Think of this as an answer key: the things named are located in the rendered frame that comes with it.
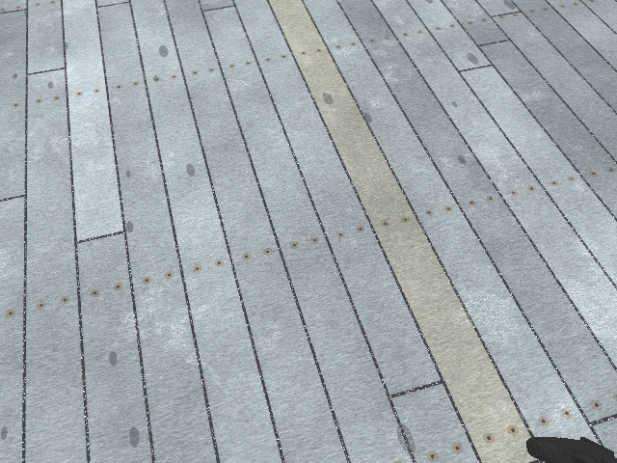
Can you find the robot right hand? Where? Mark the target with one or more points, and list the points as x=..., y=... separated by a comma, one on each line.
x=564, y=450

